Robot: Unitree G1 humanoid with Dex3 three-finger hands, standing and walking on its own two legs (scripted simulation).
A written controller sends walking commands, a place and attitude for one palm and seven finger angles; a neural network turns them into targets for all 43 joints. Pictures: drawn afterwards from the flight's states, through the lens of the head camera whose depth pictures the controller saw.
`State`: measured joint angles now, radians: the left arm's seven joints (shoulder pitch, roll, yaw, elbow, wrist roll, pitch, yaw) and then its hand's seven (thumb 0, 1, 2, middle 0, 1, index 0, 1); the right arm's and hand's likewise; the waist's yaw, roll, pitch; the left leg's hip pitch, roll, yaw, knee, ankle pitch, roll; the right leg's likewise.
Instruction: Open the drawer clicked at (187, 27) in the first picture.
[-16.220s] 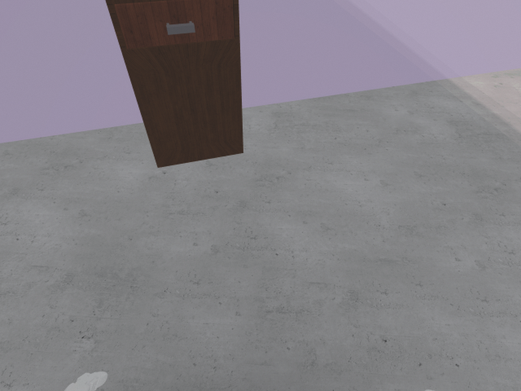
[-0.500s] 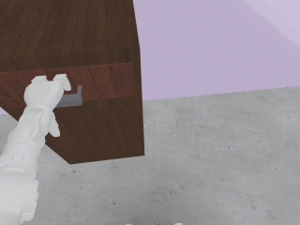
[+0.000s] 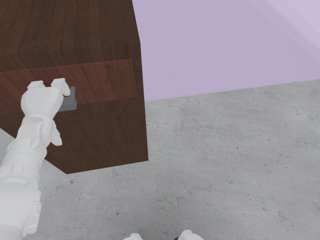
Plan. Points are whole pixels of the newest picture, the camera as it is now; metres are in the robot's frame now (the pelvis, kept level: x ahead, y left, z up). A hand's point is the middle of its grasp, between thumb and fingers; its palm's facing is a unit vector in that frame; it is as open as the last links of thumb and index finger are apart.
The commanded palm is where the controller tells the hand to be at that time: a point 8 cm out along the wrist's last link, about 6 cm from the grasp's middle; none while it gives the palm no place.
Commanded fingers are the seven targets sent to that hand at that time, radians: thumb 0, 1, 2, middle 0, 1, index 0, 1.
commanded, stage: lower the fingers behind the handle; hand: left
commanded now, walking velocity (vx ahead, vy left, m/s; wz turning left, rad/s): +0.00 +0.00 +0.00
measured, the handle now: (55, 98) +0.49 +0.29 +0.01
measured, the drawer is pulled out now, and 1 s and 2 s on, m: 0.00 0.00 0.02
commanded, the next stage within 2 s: close the thumb around the handle in 0.72 s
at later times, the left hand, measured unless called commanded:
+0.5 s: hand (56, 118) +0.43 +0.29 -0.01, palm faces -0.04 -0.02 -1.00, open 13.8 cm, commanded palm +0.41 +0.28 +0.05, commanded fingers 0.00 -0.50 0.30 -0.30 -1.20 -0.30 -1.20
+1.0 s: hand (56, 118) +0.43 +0.29 -0.01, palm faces -0.05 -0.03 -1.00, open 13.0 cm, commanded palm +0.41 +0.29 +0.05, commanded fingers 0.00 0.06 0.54 -0.34 -1.26 -0.34 -1.26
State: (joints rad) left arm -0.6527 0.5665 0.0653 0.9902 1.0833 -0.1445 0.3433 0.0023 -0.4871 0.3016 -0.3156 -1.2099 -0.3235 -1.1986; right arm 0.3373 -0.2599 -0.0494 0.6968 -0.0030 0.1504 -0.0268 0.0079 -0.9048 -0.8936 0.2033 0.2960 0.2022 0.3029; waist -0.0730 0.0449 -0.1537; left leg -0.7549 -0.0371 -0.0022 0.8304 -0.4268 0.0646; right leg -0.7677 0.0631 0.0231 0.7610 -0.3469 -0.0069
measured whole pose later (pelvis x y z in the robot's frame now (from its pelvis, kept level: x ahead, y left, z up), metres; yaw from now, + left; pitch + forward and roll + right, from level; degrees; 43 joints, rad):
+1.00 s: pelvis -0.01 +0.00 -0.01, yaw +0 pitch +22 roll -2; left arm -0.66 0.57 0.06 1.01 1.09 -0.14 0.39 0.00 -0.35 0.36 -0.30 -1.21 -0.33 -1.21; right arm 0.32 -0.27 -0.05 0.70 -0.01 0.14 -0.03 0.01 -0.90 -0.89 0.20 0.30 0.20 0.30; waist -0.08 0.05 -0.16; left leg -0.83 -0.03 -0.01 0.90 -0.45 0.06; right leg -0.85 0.07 0.01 0.83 -0.37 -0.01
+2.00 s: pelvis +0.01 +0.01 +0.00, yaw -1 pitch +20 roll -3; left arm -0.46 0.50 0.06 0.81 1.05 -0.10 0.39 0.01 0.66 0.79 -0.30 -1.35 -0.37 -1.35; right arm 0.30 -0.25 -0.06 0.67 0.01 0.16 -0.01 0.01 -0.91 -0.89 0.20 0.30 0.20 0.30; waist -0.05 0.05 -0.17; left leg -0.74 -0.03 0.02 0.84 -0.45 0.07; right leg -0.76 0.07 0.04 0.77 -0.36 0.00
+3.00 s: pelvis +0.00 -0.01 +0.01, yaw +1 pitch +13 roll -1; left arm 0.07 0.40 0.00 0.33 1.04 -0.02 0.42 0.02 0.64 0.81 -0.30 -1.35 -0.40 -1.35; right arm 0.17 -0.24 -0.04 0.63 0.00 0.09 -0.03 0.01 -0.91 -0.89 0.20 0.30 0.20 0.30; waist 0.02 0.05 -0.14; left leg -0.58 -0.04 0.00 0.80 -0.44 0.05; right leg -0.61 0.06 0.02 0.77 -0.38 -0.03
